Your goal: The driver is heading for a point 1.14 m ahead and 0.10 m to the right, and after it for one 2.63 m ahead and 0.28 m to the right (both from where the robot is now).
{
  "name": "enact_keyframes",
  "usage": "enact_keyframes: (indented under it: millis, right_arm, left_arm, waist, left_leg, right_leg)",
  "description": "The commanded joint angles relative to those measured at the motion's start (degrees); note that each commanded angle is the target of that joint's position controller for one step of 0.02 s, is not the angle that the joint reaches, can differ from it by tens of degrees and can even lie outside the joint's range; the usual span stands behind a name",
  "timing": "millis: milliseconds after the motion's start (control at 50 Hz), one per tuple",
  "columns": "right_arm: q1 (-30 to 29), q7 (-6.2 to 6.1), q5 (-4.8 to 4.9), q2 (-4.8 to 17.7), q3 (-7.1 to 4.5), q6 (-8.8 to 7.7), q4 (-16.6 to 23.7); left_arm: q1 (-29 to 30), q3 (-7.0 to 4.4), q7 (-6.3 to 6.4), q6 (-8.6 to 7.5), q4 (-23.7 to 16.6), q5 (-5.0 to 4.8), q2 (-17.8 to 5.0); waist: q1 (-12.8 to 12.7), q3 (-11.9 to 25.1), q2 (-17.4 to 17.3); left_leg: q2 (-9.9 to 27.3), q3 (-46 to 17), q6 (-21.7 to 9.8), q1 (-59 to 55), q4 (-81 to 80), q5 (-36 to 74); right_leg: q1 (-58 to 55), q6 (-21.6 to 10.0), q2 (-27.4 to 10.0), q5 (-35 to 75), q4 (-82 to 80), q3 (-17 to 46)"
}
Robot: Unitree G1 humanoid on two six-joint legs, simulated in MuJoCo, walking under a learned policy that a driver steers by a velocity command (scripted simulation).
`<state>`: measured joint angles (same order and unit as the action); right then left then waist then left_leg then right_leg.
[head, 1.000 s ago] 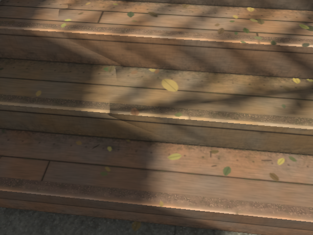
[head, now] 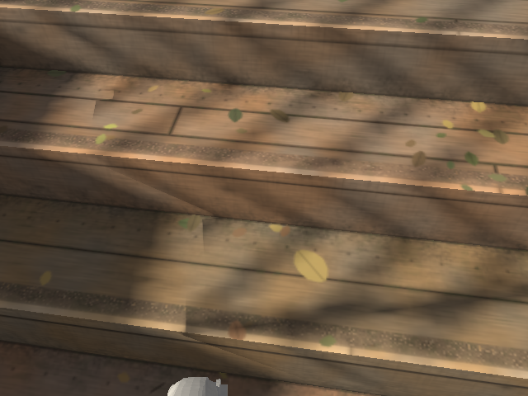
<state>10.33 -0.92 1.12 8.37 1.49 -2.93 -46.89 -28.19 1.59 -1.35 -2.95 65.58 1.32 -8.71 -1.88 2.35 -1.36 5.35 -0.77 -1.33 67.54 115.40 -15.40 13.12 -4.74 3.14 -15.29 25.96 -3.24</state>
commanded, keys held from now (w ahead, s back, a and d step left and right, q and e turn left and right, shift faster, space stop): w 1.00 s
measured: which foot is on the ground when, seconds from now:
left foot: up 0.00-0.22, down 0.24-0.82, up 0.84-1.00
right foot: down 0.00-0.26, up 0.28-0.78, down 0.80-1.00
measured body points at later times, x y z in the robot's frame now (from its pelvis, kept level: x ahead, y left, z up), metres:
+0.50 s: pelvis +0.29 +0.08 +0.16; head +0.26 +0.10 +0.61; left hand +0.49 +0.28 +0.07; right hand +0.22 -0.13 +0.01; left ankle +0.30 +0.15 -0.57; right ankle +0.32 -0.10 -0.27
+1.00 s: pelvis +0.56 +0.03 +0.30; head +0.52 +0.03 +0.75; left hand +0.58 +0.26 +0.15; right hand +0.65 -0.19 +0.17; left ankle +0.50 +0.20 -0.15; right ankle +0.59 -0.03 -0.40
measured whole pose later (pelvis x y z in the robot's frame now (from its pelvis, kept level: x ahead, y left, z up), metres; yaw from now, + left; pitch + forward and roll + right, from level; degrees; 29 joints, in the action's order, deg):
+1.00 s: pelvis +0.56 +0.03 +0.30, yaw +1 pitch +2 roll -1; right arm 15.5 2.8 0.4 10.5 0.8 -6.0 -52.4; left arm -18.7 0.4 -2.8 -3.4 61.4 2.3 -11.0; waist 0.8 7.4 -1.1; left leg -3.9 -11.6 -13.1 46.1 113.3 -1.8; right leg 26.4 -5.9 1.7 -21.2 45.3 -10.0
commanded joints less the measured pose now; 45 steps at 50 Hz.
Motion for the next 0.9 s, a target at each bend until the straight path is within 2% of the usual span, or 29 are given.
enact_keyframes:
  millis: [20, 80, 120, 140, 160, 180, 200, 220, 240, 260, 280, 300, 320, 360, 400, 440, 480, 500, 560, 640, 680, 720, 760, 780, 820, 840, 860, 880, 900]
  right_arm:
    - [-3.92, -0.68, 0.29, -2.99, 2.48, -0.84, 6.15]
    - [-13.68, 0.53, -0.47, -3.81, 4.9, -3.12, 13.18]
    - [-20.62, 1.59, -0.95, -3.84, 5.9, -3.67, 18.02]
    - [-23.77, 2.0, -1.88, -5.97, 7.44, -3.56, 20.41]
    - [-25.43, 2.23, -1.82, -5.04, 7.36, -3.28, 21.52]
    - [-22.84, 2.65, -1.17, -3.83, 6.66, -3.65, 21.23]
    - [-16.99, 2.4, -0.59, -0.25, 4.6, -4.36, 19.52]
    - [-8.09, 2.3, 0.06, 4.92, 1.96, -4.49, 17.45]
    - [0.62, 2.66, -0.49, 8.95, -0.07, -3.89, 15.0]
    - [12.58, 3.17, -1.72, 14.54, -2.07, -3.51, 10.17]
    - [22.56, 2.72, -3.69, 20.98, -4.22, -2.08, 2.57]
    - [23.91, 0.93, -5.45, 16.49, -3.53, -1.1, -0.09]
    - [19.47, 1.19, -2.61, 10.27, -2.26, -0.85, -3.39]
    - [12.88, 3.43, -2.06, -1.21, 0.42, -1.29, -10.24]
    - [8.4, 4.36, -3.12, -6.39, 1.49, -1.54, -12.64]
    - [6.34, 4.65, -3.7, -5.91, 1.54, -1.42, -13.03]
    - [4.35, 4.56, -4.33, -3.76, 1.82, -2.03, -12.14]
    - [8.79, 4.33, -5.2, -3.03, 2.11, -2.3, -14.13]
    - [17.49, 3.41, -3.96, 0.02, 2.11, -2.09, -18.04]
    - [27.81, 0.51, -2.38, 1.41, 2.04, -1.04, -18.96]
    - [30.38, -1.61, -1.5, 4.98, 0.46, -0.82, -19.63]
    - [29.24, -1.75, -1.22, 3.35, 0.39, -0.2, -19.78]
    - [26.25, -0.59, -1.59, 4.26, 0.84, -0.03, -19.21]
    - [30.48, -0.29, -2.64, 6.15, 0.59, -0.75, -20.09]
    - [23.55, -0.44, -2.64, 11.6, -1.14, -1.25, -18.35]
    - [25.0, 0.57, -2.66, 6.05, -0.51, -2.48, -16.56]
    - [18.87, 2.55, -2.31, 2.44, -0.19, -4.18, -14.91]
    - [13.91, 4.57, -1.23, 1.49, -1.32, -5.1, -12.06]
    - [7.55, 5.68, -0.27, -1.56, -0.74, -4.77, -7.22]
  left_arm:
    - [-4.05, -0.09, 1.38, -0.46, -0.84, -0.42, -5.29]
    - [-6.0, -0.07, 3.14, 0.69, -1.15, -0.98, -5.67]
    - [-8.61, 0.57, 4.34, 1.44, -1.09, -2.26, -4.65]
    - [-9.05, -0.41, 5.29, 1.51, -1.38, -3.3, -7.14]
    - [-10.58, -0.85, 5.6, 1.96, -0.62, -4.25, -7.73]
    - [-5.71, -0.55, 5.31, 1.33, -2.13, -4.45, -7.75]
    - [-8.64, -0.64, 4.07, 0.43, -1.66, -2.87, -10.1]
    - [-8.1, -1.18, 3.5, -0.1, -1.68, -1.78, -13.52]
    - [-4.4, -2.54, 3.35, 0.35, -2.0, -0.99, -17.22]
    - [-0.27, -2.93, 3.91, -0.01, -4.1, 0.29, -16.8]
    - [-4.73, -1.34, 1.56, -1.92, -5.46, -0.01, -4.98]
    - [-5.53, -2.19, -1.9, -4.64, -3.35, 0.52, -3.66]
    - [5.39, -2.74, -3.47, -4.63, -9.57, -1.72, -1.71]
    - [20.71, -0.48, -2.68, -3.76, -19.9, -1.66, 1.56]
    - [14.08, 1.32, -2.41, -2.47, -20.5, -2.02, 3.95]
    - [9.69, 2.62, -2.07, -1.62, -18.94, -3.08, 5.28]
    - [11.28, 2.76, -1.27, -0.55, -19.83, -2.61, 2.84]
    - [13.29, 2.91, -0.41, 0.12, -19.05, -2.51, 3.56]
    - [21.41, 4.39, 0.45, 0.67, -22.7, -1.99, 6.96]
    - [37.58, 5.68, -0.32, -1.4, -30.53, -2.72, 4.51]
    - [43.59, 6.47, -0.55, -1.11, -33.21, -1.95, 4.56]
    - [43.57, 6.55, -2.1, -1.02, -32.24, -1.78, 6.84]
    - [42.26, 5.66, -2.71, -2.18, -32.08, -2.57, 4.88]
    - [39.3, 4.37, -2.27, -2.68, -31.48, -3.2, 2.42]
    - [19.63, 0.18, -2.01, -1.89, -25.04, -1.92, -5.91]
    - [8.27, -1.86, -1.8, -1.07, -20.4, -0.35, -10.0]
    - [-2.47, -3.81, -0.02, 1.02, -14.53, 0.46, -14.95]
    - [-2.34, -2.78, 1.12, 1.06, -11.37, 2.13, -10.31]
    - [4.07, -0.71, 0.69, 0.72, -10.16, 1.49, -2.7]
  waist:
    - [0.98, -9.16, 4.76]
    - [-0.4, -8.6, 2.29]
    - [-1.85, -7.05, 2.4]
    - [-1.91, -4.82, 2.34]
    - [-2.5, -5.2, 2.59]
    - [1.01, -2.17, 4.59]
    - [3.46, 5.82, 11.7]
    - [9.2, 11.51, 17.75]
    - [15.04, 15.78, 23.18]
    - [19.57, 20.02, 16.54]
    - [15.29, 27.99, -20.74]
    - [13.96, 30.75, -18.19]
    - [10.52, 15.07, -11.17]
    - [4.81, -2.22, 1.63]
    - [-1.3, -3.59, 2.29]
    - [-4.53, -5.18, 2.58]
    - [-5.69, -5.46, 1.78]
    - [-3.53, -4.36, -0.28]
    - [-0.28, -7.1, -4.21]
    - [6.31, -4.77, -4.08]
    - [7.16, -3.88, -3.49]
    - [5.92, -0.63, -4.59]
    - [1.46, 2.64, -7.89]
    - [0.21, 6.18, -13.64]
    - [-10.28, 11.66, -20.79]
    - [-10.03, 19.69, -4.12]
    - [-11.7, 21.65, 14.6]
    - [-8.96, 16.63, 12.58]
    - [-3.92, 4.82, 9.26]
  left_leg:
    - [0.64, -3.1, 0.77, 20.71, 14.94, -2.23]
    - [2.29, -0.26, 1.21, 27.23, 2.71, -2.23]
    - [4.38, 5.17, 2.34, 18.68, -9.71, 4.31]
    - [5.34, 7.48, 1.4, 3.72, -19.79, 1.27]
    - [5.23, 8.69, 0.63, -3.93, -29.19, -1.14]
    - [1.6, 13.14, -1.57, -20.71, -40.07, -2.78]
    - [-6.05, 18.75, -2.79, -34.77, -37.26, -4.84]
    - [-8.72, 16.25, -4.65, -39.88, -43.46, -8.01]
    - [-8.36, 8.89, -6.56, -42.69, -53.39, -9.31]
    - [-2.2, -10.25, -10.8, -57.14, -60.65, -5.76]
    - [13.74, -47.03, -22.21, -76.93, -88.52, -6.91]
    - [18.3, -67.18, -21.6, -76.96, -101.21, -10.39]
    - [17.03, -53.55, -14.96, -66.51, -98.98, -17.52]
    - [11.71, -30.18, -9.39, -48.18, -93.45, -14.98]
    - [7.4, -14.77, -4.68, -43.44, -93.25, 0.11]
    - [5.23, -3.54, -3.41, -41.66, -93.13, 4.83]
    - [2.46, 4.74, -3.21, -34.6, -96.39, 4.06]
    - [3.59, 3.45, -5.43, -36.18, -97.05, 5.32]
    - [5.61, -1.13, -5.06, -45.13, -98.03, 6.33]
    - [7.41, -5.75, -5.46, -57.11, -102.61, 4.42]
    - [12.34, -9.16, -7.95, -63.23, -112.56, 10.16]
    - [11.42, -3.08, -8.14, -71.6, -111.7, 26.22]
    - [7.92, 5.86, -8.04, -63.54, -105.01, 75.81]
    - [9.54, 3.8, -9.55, -65.55, -100.54, 97.64]
    - [10.14, 1.45, -9.22, -70.86, -83.0, 104.58]
    - [3.07, 1.32, -7.85, -49.9, -65.84, 87.8]
    - [-8.26, -4.19, -6.54, -35.21, -44.33, 15.61]
    - [-11.15, -16.15, -6.24, -26.14, -18.76, 7.59]
    - [-9.35, -15.95, -8.01, -17.71, -9.4, 9.16]
  right_leg:
    - [-2.63, -9.36, -18.77, -5.17, -12.49, 19.28]
    - [-9.24, -5.82, -16.87, -2.09, -12.5, 16.09]
    - [-3.67, -6.47, -16.35, 0.07, -17.36, 15.53]
    - [2.26, -8.06, -18.79, 3.95, -27.3, 15.76]
    - [0.69, -7.59, -18.25, 9.61, -29.79, 13.51]
    - [3.42, -6.32, -15.39, 33.95, -27.73, 7.97]
    - [-0.33, -7.5, -15.48, 77.3, -19.3, 5.7]
    - [-11.07, -6.29, -16.54, 102.78, -9.31, 5.3]
    - [-19.71, -4.96, -17.13, 111.13, 1.63, 5.29]
    - [-10.61, -4.46, -16.31, 99.83, 18.69, 8.04]
    - [14.15, -1.88, 0.24, 31.51, 45.38, 9.69]
    - [20.83, -2.11, 6.34, 6.35, 72.71, 24.79]
    - [31.89, -3.36, 3.58, 3.4, 82.0, 23.28]
    - [43.22, -7.36, 0.72, 7.01, 94.27, 16.52]
    - [45.98, -9.62, -0.11, 9.92, 102.13, 18.18]
    - [51.82, -8.95, -1.13, 12.07, 97.93, 17.86]
    - [49.92, -5.64, -1.6, 18.74, 87.76, 13.13]
    - [53.08, -3.93, -0.63, 20.08, 96.38, 9.61]
    - [68.75, -2.36, -1.41, 15.26, 106.37, 9.38]
    - [73.71, -0.09, -5.29, 15.04, 83.44, 3.69]
    - [69.15, 1.38, -10.69, 6.25, 74.18, -2.97]
    - [61.35, 0.37, -10.68, 2.94, 65.72, -6.48]
    - [34.69, -3.96, -3.56, -3.84, 52.73, -13.57]
    - [24.27, -4.7, 1.23, -11.19, 47.81, -14.72]
    - [10.9, -8.28, -1.56, -10.62, 32.51, 0.97]
    - [-9.89, -14.88, -12.06, -16.86, 22.19, 25.46]
    - [-19.68, -18.91, -20.85, -26.98, -7.88, 53.66]
    - [-13.38, -15.53, -22.85, -27.17, -13.44, 61.08]
    - [-2.18, -11.07, -21.53, -24.47, -9.84, 50.34]
Keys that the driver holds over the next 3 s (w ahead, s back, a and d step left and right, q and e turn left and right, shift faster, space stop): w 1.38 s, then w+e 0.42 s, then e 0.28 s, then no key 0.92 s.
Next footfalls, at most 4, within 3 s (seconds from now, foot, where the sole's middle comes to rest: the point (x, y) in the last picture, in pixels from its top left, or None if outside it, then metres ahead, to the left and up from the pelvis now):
0.24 left None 0.34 0.16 -0.61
0.80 right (308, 288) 0.63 -0.03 -0.44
1.40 left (224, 123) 0.97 0.16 -0.27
1.96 right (325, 1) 1.23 -0.07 -0.10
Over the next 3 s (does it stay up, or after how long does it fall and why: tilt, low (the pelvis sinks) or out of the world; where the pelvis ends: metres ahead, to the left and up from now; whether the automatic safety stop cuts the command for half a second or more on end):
stays up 1.34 0.05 0.68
